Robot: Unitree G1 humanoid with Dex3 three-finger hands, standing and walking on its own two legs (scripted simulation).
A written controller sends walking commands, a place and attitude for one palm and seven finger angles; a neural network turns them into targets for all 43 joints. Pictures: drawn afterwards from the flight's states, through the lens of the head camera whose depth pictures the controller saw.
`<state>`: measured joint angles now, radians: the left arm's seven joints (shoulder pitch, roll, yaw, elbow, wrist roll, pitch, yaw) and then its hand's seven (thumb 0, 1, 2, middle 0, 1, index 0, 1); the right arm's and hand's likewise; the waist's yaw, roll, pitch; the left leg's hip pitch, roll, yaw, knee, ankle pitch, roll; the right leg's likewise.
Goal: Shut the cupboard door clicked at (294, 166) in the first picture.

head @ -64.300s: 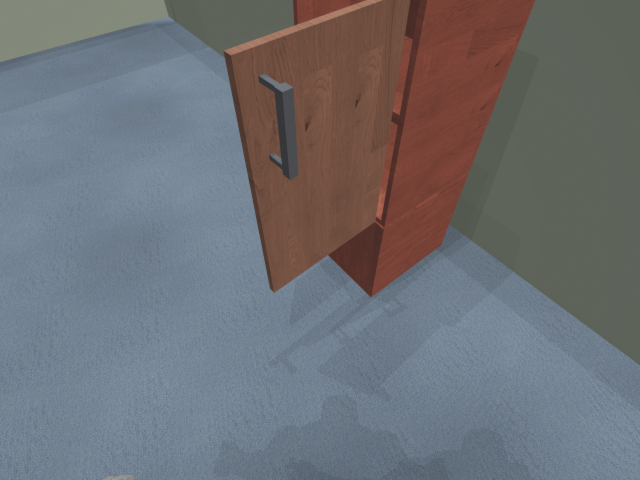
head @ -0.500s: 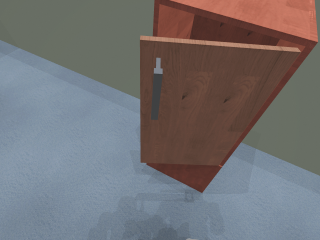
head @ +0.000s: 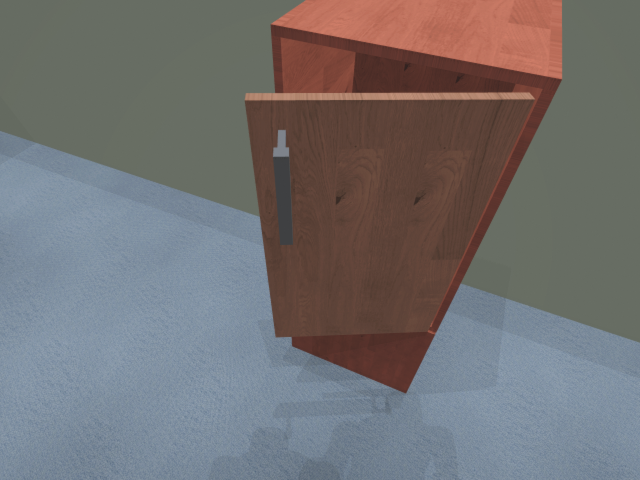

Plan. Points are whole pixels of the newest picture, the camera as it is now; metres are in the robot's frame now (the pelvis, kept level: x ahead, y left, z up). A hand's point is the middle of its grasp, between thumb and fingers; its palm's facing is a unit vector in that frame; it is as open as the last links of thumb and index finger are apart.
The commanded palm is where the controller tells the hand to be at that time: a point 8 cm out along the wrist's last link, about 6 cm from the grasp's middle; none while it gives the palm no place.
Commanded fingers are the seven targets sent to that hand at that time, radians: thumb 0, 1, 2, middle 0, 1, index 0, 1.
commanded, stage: look again from close up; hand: left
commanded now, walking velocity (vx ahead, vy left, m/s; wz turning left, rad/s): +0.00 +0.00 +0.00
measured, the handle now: (284, 190) +0.46 +0.07 +0.12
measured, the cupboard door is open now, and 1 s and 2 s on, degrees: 26 26 26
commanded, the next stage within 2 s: shuffle to correct the standing spot in 0.44 s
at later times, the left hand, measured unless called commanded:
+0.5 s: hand out of the picture +0.04 +0.20 -0.18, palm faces +0.01 -0.97 -0.22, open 7.4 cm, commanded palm none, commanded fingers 0.00 0.90 0.90 -0.20 -0.30 -0.20 -0.30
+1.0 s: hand out of the picture -0.01 +0.16 -0.18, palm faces +0.07 -0.98 -0.21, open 7.4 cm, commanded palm none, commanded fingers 0.00 0.90 0.90 -0.20 -0.30 -0.20 -0.30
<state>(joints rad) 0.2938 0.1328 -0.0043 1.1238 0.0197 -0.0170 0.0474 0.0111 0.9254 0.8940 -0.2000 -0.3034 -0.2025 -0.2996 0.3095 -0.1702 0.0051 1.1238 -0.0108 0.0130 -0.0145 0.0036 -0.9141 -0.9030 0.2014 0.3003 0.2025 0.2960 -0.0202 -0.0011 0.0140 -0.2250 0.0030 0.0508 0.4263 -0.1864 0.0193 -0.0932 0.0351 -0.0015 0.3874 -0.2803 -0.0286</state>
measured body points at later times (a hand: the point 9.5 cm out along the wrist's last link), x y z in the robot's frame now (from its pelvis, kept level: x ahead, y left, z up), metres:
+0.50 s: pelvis +0.02 +0.01 -0.01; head +0.04 +0.01 +0.44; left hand +0.04 +0.25 -0.16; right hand +0.05 -0.22 -0.16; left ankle +0.02 +0.10 -0.74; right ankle -0.05 -0.10 -0.74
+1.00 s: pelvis +0.01 -0.03 -0.01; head +0.05 -0.02 +0.44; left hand -0.01 +0.21 -0.17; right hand +0.07 -0.26 -0.17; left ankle +0.03 +0.10 -0.74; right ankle -0.05 -0.10 -0.74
